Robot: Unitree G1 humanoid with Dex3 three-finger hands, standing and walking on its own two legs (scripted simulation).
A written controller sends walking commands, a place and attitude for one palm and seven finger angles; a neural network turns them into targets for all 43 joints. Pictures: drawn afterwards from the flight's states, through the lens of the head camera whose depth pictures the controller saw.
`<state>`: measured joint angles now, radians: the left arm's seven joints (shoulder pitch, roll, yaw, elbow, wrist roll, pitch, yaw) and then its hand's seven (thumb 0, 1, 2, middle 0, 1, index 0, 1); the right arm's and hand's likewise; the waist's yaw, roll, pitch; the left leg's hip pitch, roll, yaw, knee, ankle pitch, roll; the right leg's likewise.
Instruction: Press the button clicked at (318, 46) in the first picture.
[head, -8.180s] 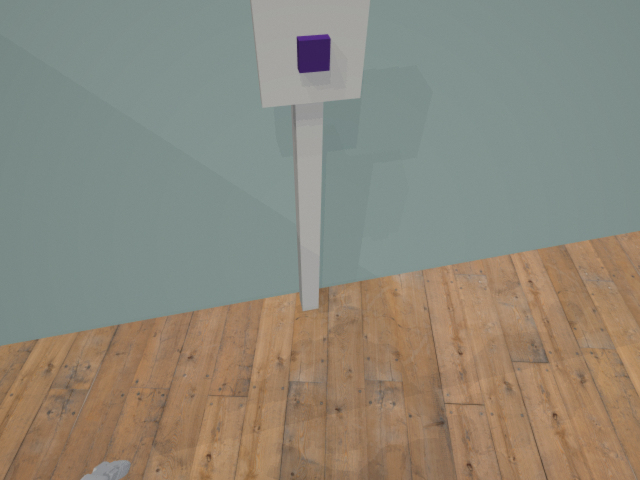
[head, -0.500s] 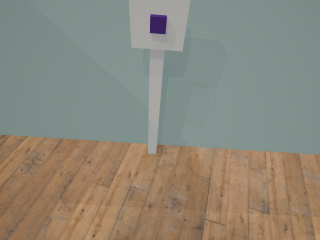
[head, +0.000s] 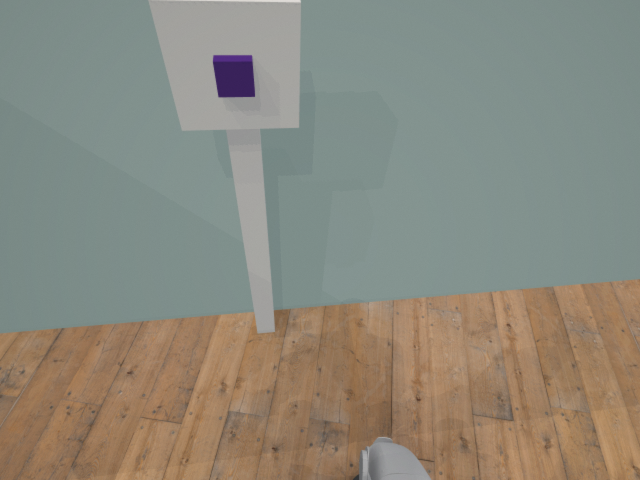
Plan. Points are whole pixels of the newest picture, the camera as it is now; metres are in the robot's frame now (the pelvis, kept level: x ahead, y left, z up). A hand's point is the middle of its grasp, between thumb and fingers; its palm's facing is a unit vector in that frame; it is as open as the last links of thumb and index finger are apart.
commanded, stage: take the last steps up to it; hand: left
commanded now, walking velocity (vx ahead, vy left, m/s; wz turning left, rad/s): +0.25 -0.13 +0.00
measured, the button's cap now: (234, 75) +0.64 +0.13 +0.17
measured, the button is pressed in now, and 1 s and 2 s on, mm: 0 0 0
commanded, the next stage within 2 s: come to a stop and stand still in 0.26 s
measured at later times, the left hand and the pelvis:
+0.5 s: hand out of the picture +0.16 +0.11 -0.19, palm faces +0.10 -0.98 -0.17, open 7.3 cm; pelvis +0.15 -0.07 -0.01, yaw +2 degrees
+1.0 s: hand out of the picture +0.12 +0.10 -0.17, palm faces +0.06 -0.97 -0.23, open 7.4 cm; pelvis +0.12 -0.08 +0.00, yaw +0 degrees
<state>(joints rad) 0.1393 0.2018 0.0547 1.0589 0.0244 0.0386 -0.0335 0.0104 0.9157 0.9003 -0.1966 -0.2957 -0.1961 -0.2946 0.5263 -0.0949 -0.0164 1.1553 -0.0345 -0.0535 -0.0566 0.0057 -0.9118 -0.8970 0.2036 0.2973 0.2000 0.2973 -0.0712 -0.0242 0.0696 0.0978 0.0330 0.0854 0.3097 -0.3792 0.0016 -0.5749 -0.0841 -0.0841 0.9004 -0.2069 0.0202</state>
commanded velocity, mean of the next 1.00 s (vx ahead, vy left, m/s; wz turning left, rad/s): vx -0.02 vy -0.02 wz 0.02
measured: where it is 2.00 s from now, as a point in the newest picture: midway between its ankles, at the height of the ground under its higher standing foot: outside the picture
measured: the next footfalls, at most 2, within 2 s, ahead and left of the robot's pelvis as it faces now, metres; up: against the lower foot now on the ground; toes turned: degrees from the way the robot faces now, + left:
right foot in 0.12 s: +0.18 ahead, -0.16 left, +0.00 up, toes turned -5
left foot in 0.50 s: +0.25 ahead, +0.05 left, +0.00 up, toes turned +9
